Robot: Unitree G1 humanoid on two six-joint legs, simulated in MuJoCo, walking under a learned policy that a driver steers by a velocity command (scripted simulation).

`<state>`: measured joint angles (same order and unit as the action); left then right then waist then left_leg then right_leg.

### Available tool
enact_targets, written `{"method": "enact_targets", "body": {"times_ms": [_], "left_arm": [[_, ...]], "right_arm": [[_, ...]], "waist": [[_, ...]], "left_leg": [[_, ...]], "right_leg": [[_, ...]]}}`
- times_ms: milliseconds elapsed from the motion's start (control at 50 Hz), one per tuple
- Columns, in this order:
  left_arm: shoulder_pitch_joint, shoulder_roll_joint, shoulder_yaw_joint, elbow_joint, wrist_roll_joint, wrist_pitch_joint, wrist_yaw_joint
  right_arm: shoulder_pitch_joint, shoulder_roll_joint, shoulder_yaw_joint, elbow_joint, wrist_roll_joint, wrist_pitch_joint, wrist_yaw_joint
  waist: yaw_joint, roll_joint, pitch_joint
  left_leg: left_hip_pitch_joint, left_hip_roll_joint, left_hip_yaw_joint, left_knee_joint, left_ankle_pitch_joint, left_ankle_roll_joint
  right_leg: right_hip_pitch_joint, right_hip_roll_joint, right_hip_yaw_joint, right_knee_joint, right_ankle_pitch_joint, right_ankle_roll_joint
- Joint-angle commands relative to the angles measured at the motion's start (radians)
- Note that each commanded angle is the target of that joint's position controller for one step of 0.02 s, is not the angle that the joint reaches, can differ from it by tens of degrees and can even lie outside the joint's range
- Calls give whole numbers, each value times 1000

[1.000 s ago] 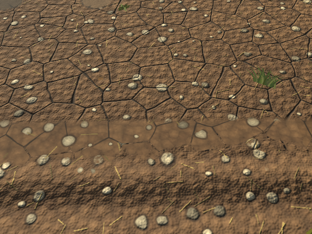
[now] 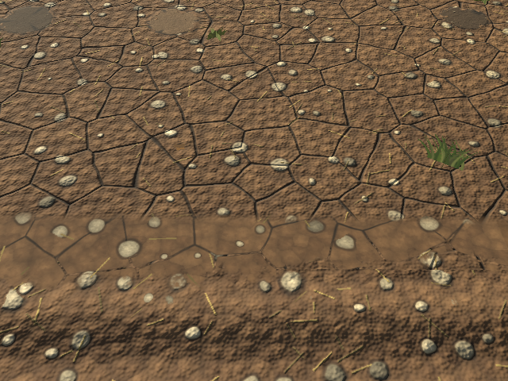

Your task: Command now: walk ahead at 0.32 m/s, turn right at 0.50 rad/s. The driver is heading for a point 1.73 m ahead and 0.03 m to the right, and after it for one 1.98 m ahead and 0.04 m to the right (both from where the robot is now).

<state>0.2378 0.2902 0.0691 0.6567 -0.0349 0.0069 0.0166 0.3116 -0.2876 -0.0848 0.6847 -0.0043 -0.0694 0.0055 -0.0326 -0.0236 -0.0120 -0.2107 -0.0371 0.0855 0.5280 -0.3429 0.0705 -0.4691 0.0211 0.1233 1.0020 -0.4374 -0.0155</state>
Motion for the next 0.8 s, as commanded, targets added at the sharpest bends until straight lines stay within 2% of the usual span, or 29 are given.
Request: {"method": "enact_targets", "body": {"times_ms": [20,60,100,180,240,260,300,320,340,360,380,400,420,440,460,480,500,540,600,680,740,800], "left_arm": [[-90,101,29,-101,0,-35,-15],[-110,83,23,-95,3,-39,-28],[-150,55,11,-109,5,-38,-37],[-263,13,-14,-146,3,-46,-62],[-315,21,-17,-164,0,-48,-82],[-320,29,-15,-169,0,-48,-88],[-275,58,1,-170,8,-47,-90],[-173,93,22,-149,9,-44,-87],[2,140,52,-100,7,-38,-74],[174,196,75,-59,9,-26,-52],[144,301,77,-62,15,-37,-41],[169,213,55,-80,25,-48,-42],[117,168,38,-56,31,-62,-49],[61,137,29,-43,25,-71,-49],[8,99,18,-38,28,-78,-51],[-25,73,12,-39,39,-89,-52],[-39,67,13,-31,42,-100,-51],[-38,71,17,-2,43,-123,-50],[-10,79,22,34,52,-131,-38],[3,102,22,54,46,-128,-22],[64,127,29,88,37,-114,-12],[95,145,35,108,29,-82,-4]], "right_arm": [[-19,-107,-22,-54,3,-27,-14],[2,-104,-19,-37,-10,-32,-18],[30,-114,-20,-11,-10,-30,-21],[53,-155,-25,30,0,-15,-22],[79,-182,-29,61,16,-6,-17],[79,-190,-31,69,22,-2,-16],[85,-215,-34,84,32,4,-18],[75,-231,-36,88,35,9,-21],[65,-223,-29,85,38,10,-25],[70,-177,-7,66,20,1,-27],[183,-32,40,21,-2,-18,-12],[76,-144,17,30,44,-42,-4],[-25,-178,4,-7,75,-46,-2],[-42,-159,10,-10,65,-47,-9],[-36,-151,8,5,41,-41,-13],[10,-146,5,24,38,-25,-10],[43,-129,6,42,40,-9,-9],[55,-100,9,56,40,15,-11],[-21,-82,10,33,34,20,-14],[-133,-55,22,2,30,4,9],[-231,-30,36,-40,29,1,31],[-296,-30,39,-90,27,-1,56]], "waist": [[-4,105,107],[-22,89,86],[-41,83,79],[-79,103,106],[-86,103,129],[-75,107,127],[-19,138,69],[54,148,2],[151,127,-92],[223,51,-184],[85,-209,-324],[178,-85,-397],[168,-71,-216],[119,-32,-117],[78,-29,-62],[39,-56,-45],[19,-63,-42],[2,-38,-5],[22,-30,52],[62,-20,80],[106,0,114],[117,2,120]], "left_leg": [[231,342,-418,-371,-86,126],[225,291,-251,-373,126,99],[232,274,-149,-368,238,95],[215,271,-23,-370,305,84],[242,299,28,-354,357,77],[259,309,46,-332,439,70],[278,326,76,-219,823,58],[269,323,100,-86,994,45],[179,295,132,107,1015,19],[-91,262,118,387,660,-16],[-460,82,24,754,-244,-71],[-514,69,-176,867,-231,-64],[-582,106,-166,866,-136,-54],[-550,156,-159,796,-41,-47],[-500,184,-160,738,21,-51],[-431,205,-178,710,77,-53],[-390,206,-182,697,108,-61],[-392,196,-190,663,143,-77],[-479,168,-221,547,270,-95],[-465,140,-163,280,472,-84],[-513,133,-124,164,471,-62],[-566,114,-73,103,366,-31]], "right_leg": [[-430,-101,52,148,142,8],[-391,-103,5,131,233,28],[-375,-109,-31,53,281,48],[-291,-111,-112,-181,374,48],[-234,-91,-173,-290,340,12],[-207,-79,-188,-319,315,-8],[-60,-13,-224,-357,240,-63],[85,29,-238,-387,227,-98],[342,64,-235,-451,296,-139],[672,-54,-48,-436,305,-182],[930,-366,542,-544,104,-342],[884,-423,672,-688,21,-356],[746,-386,478,-708,107,-304],[588,-341,327,-717,207,-267],[468,-293,222,-737,284,-242],[389,-259,145,-771,331,-225],[346,-249,101,-806,353,-222],[296,-241,8,-842,463,-215],[302,-216,-107,-864,551,-184],[350,-197,-207,-889,571,-134],[463,-239,-234,-877,632,-124],[596,-279,-259,-802,766,-124]]}}
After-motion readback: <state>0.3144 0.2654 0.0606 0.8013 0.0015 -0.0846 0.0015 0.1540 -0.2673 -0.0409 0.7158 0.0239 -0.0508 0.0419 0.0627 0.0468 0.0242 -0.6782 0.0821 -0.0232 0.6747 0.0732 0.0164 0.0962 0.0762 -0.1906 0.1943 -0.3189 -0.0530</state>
